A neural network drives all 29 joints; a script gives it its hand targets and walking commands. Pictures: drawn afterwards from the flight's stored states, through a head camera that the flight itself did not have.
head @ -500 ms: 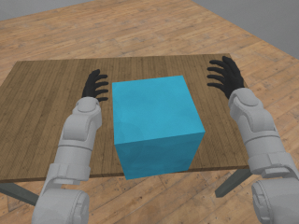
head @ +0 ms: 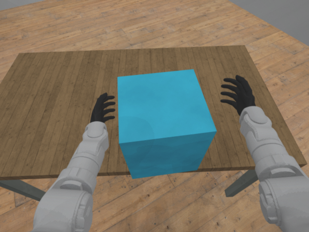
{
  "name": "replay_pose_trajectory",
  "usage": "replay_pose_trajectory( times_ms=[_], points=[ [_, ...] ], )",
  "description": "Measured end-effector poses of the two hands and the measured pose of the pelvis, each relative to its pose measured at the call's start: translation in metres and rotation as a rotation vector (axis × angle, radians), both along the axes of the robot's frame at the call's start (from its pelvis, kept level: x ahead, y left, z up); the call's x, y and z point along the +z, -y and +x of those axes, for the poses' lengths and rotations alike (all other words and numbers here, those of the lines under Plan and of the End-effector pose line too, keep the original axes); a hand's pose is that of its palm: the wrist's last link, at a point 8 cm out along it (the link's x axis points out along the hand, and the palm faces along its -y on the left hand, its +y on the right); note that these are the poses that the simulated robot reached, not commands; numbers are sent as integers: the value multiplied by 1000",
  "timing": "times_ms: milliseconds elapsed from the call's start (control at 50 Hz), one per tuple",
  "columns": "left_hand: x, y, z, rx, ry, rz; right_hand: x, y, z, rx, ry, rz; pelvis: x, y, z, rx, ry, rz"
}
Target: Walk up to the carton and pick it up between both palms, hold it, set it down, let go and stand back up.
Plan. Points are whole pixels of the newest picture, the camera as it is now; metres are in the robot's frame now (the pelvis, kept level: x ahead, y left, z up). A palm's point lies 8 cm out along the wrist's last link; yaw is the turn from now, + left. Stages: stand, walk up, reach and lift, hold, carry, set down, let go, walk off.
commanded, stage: reach and lift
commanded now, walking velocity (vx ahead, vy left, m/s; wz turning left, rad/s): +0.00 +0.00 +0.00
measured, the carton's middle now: (160, 127) +0.42 +0.02 -0.01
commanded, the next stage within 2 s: none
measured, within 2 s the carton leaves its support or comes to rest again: neither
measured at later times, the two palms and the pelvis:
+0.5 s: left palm (107, 125) +0.41 +0.17 +0.00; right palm (231, 113) +0.46 -0.18 +0.02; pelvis +0.00 +0.00 -0.02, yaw +0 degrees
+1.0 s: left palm (112, 124) +0.41 +0.16 +0.00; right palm (217, 112) +0.45 -0.14 +0.03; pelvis +0.00 +0.01 -0.01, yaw -1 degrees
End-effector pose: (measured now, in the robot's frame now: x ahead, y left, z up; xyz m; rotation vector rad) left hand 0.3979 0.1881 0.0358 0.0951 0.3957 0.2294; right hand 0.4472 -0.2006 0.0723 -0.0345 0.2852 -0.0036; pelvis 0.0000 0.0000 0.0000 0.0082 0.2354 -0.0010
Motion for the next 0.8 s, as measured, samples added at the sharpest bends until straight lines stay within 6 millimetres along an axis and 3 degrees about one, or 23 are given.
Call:
replay_pose_trajectory(
  times_ms=[120, 320, 540, 700, 800],
  points=[
    [-34, 2, -10, 3, 34, -5, -28, -5, -1, 15, 16, 3, -8, 4, -7, 0, -91, 6],
    [-44, 5, -1, -4, 81, 10, -62, -19, 0, 20, 10, 75, -18, 3, -8, 0, -217, 5],
    [-33, 17, 12, -30, 123, -14, -47, -18, 11, -7, 67, 72, -18, 4, 2, 0, -237, 7],
    [-32, 28, 11, -26, 136, -86, -44, -56, 9, 53, 70, 95, -16, 0, 4, 0, -210, 2],
    [-33, 26, 10, -4, 135, -116, -43, -59, 9, 24, 78, 54, -14, -3, 3, -2, -197, -4]
  ],
)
